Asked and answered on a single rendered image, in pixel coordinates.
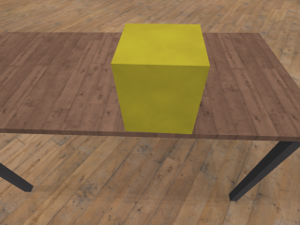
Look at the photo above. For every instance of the carton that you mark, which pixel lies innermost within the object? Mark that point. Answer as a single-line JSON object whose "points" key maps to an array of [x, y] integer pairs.
{"points": [[160, 71]]}

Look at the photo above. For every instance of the table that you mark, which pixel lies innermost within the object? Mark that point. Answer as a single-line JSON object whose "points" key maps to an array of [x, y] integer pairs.
{"points": [[62, 83]]}

